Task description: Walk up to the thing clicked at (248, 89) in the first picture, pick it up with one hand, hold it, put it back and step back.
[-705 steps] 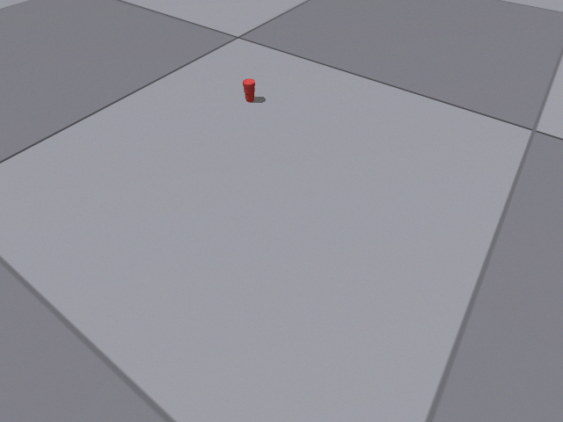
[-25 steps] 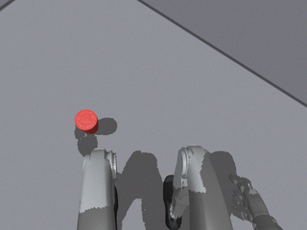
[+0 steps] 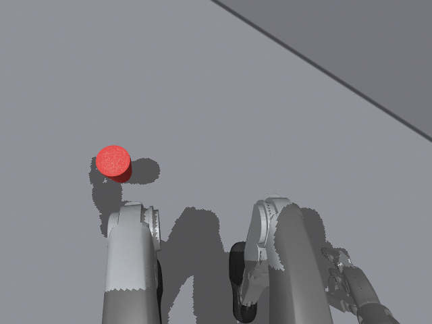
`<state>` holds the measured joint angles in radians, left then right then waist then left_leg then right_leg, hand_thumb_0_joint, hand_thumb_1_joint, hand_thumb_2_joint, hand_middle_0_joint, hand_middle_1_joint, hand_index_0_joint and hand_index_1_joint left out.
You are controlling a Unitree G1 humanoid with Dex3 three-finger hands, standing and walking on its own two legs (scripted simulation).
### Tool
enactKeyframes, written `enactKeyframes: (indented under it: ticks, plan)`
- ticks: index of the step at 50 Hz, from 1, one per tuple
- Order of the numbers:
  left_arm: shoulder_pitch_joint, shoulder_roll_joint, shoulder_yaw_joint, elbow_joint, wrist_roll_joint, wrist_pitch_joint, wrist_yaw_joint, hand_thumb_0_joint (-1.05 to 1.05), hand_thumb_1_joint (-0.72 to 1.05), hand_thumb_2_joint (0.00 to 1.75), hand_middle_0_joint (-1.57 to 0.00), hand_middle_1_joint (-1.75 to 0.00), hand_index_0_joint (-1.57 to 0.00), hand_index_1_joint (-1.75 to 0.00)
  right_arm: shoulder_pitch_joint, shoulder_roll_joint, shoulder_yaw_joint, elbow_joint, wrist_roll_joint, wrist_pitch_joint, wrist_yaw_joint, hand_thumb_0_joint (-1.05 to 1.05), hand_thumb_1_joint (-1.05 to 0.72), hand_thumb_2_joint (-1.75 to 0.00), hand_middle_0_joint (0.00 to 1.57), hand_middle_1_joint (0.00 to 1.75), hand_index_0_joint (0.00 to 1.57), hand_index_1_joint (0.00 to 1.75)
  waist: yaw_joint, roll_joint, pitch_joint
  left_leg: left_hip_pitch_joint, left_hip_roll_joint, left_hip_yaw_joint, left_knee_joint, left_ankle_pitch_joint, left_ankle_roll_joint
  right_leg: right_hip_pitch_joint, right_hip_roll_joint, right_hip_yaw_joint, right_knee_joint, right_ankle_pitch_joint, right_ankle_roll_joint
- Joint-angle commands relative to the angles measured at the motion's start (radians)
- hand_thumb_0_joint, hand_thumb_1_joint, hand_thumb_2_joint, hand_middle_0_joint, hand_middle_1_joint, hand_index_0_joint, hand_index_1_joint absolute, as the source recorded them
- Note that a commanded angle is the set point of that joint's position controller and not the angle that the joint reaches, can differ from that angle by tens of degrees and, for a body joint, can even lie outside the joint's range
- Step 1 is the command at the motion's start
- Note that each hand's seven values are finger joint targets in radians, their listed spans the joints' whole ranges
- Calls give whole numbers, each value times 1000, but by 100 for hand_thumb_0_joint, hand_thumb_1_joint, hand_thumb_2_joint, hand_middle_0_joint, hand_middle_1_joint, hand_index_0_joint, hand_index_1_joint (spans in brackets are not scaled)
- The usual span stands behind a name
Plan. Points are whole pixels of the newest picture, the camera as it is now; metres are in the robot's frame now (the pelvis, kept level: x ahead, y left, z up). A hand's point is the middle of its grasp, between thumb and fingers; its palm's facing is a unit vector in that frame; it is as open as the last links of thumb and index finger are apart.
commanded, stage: go down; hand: left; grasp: from the side
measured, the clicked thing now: (117, 167) +0.45 +0.22 -0.32
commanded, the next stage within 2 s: approach in 0.40 s
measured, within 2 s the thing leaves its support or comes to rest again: neither
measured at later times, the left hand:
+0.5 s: hand out of the picture +0.38 +0.41 -0.02, palm faces +0.14 -0.98 -0.12, open 17.4 cm
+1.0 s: hand (40, 168) +0.41 +0.34 -0.18, palm faces +0.11 -0.99 +0.03, open 17.6 cm
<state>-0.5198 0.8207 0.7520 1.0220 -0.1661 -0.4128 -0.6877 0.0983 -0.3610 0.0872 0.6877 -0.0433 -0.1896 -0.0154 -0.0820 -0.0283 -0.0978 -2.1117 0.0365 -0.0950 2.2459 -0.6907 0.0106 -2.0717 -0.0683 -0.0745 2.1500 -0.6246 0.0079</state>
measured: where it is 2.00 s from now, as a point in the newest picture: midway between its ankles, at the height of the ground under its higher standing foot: (197, 303)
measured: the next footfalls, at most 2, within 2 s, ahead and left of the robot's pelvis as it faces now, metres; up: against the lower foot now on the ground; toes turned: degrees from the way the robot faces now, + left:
none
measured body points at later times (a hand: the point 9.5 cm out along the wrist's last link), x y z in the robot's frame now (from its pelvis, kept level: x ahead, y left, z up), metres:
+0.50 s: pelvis +0.00 +0.00 -0.02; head +0.20 +0.08 +0.38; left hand +0.37 +0.46 -0.01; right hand +0.15 -0.28 -0.11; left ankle +0.08 +0.12 -0.35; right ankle +0.11 -0.13 -0.35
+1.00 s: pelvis -0.01 +0.01 -0.07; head +0.23 +0.12 +0.29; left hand +0.39 +0.40 -0.18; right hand +0.16 -0.27 -0.13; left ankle +0.08 +0.12 -0.35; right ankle +0.11 -0.13 -0.35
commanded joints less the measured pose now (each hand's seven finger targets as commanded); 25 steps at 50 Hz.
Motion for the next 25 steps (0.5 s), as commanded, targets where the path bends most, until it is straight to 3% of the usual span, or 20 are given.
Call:
enactKeyframes:
  ticks: [1, 5, 6, 9, 11, 13, 15, 18, 20, 21, 25]
  plan:
    - [-170, 396, 74, -189, -42, -54, -2, 0, -50, 13, -3, -10, -2, -10, 112, -242, -89, -49, 8, -24, -21, 0, -92, -91, 20, 30, 20, 30, 45, 245, -594, 457, -18, 24, -323, 108, 12, 275, 43, -20, -192, 71, -44]
    - [-186, 428, 93, -182, -45, -56, -6, 0, -52, 12, -3, -9, -3, -10, 120, -247, -83, -43, 6, -22, -19, 0, -92, -91, 20, 30, 20, 30, 46, 254, -597, 452, -17, 19, -309, 137, 9, 277, 41, -21, -170, 91, -45]
    - [-192, 402, 77, -174, -47, -56, -9, 0, -52, 12, -3, -9, -2, -10, 128, -241, -83, -34, 3, -20, -18, 0, -92, -91, 20, 30, 20, 30, 34, 234, -596, 446, -18, 25, -296, 136, 12, 280, 43, -20, -180, 88, -44]
    - [-207, 445, 95, -187, -45, -64, -10, 0, -53, 11, -4, -9, -3, -10, 108, -246, -80, -50, 4, -19, -17, 0, -92, -91, 20, 30, 20, 30, 44, 236, -584, 415, -19, 26, -304, 87, 16, 276, 44, -21, -180, 50, -43]
    - [-200, 402, 68, -157, -46, -61, -19, 0, -52, 12, -3, -9, -2, -10, 113, -250, -79, -37, 2, -18, -17, 0, -92, -91, 20, 30, 20, 30, 34, 246, -557, 430, -15, 16, -305, 75, 13, 241, 45, -27, -171, 45, -43]
    - [-226, 448, 91, -179, -48, -65, -18, 0, -50, 12, -3, -9, -3, -10, 110, -255, -78, -45, 3, -18, -18, 0, -91, -91, 20, 30, 20, 30, 37, 264, -576, 438, -14, 11, -307, 68, 12, 243, 44, -26, -165, 43, -44]
    - [-204, 453, 99, -167, -49, -66, -21, 0, -54, 12, -4, -9, -3, -10, 113, -257, -77, -44, 3, -15, -16, 0, -92, -91, 20, 30, 20, 30, 44, 266, -587, 448, -15, 10, -302, 89, 9, 240, 44, -28, -155, 58, -45]
    - [-211, 424, 84, -142, -58, -67, -30, 0, -53, 12, -4, -9, -3, -10, 112, -258, -72, -41, 5, -15, -17, 0, -92, -91, 20, 30, 20, 30, 24, 264, -557, 443, -14, -1, -299, 87, 9, 216, 44, -33, -148, 58, -45]
    - [-217, 453, 102, -159, -60, -72, -32, 0, -53, 12, -3, -9, -3, -10, 120, -258, -68, -44, 3, -14, -16, 0, -91, -91, 20, 30, 20, 30, 26, 256, -578, 431, -17, 8, -285, 107, 10, 249, 43, -33, -150, 68, -42]
    - [-207, 473, 115, -162, -58, -72, -31, 0, -54, 11, -4, -9, -3, -9, 104, -264, -70, -57, 5, -15, -16, 0, -92, -91, 20, 30, 20, 30, 43, 268, -573, 440, -16, 4, -296, 103, 9, 233, 43, -33, -141, 66, -44]
    - [-215, 460, 109, -140, -65, -72, -41, 0, -57, 16, -7, -13, -3, -16, 111, -264, -64, -54, 4, -12, -14, 0, -93, -91, 20, 30, 20, 30, 25, 250, -565, 417, -16, 6, -277, 106, 11, 237, 45, -34, -139, 67, -43]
